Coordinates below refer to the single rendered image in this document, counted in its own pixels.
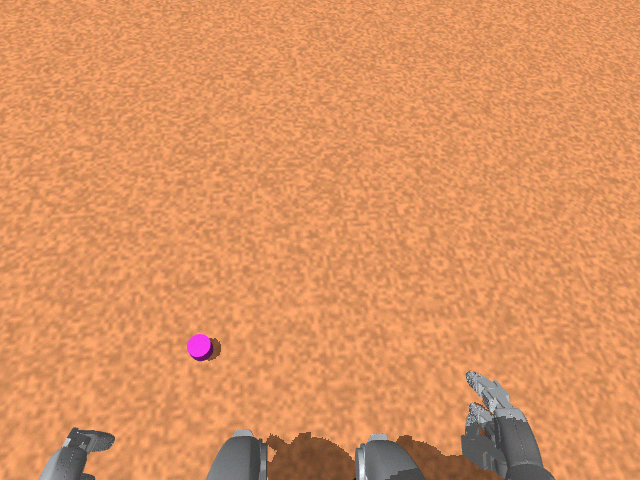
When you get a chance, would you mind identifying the left robot hand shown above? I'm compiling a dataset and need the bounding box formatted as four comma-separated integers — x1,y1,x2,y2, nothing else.
38,427,115,480

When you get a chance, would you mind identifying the tin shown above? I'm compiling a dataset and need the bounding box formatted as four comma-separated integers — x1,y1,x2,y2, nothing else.
187,334,213,361

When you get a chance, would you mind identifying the right robot hand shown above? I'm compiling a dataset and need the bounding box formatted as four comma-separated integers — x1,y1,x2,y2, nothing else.
461,371,544,479

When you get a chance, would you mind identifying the right robot arm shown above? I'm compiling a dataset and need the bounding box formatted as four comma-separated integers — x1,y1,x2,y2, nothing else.
505,464,555,480

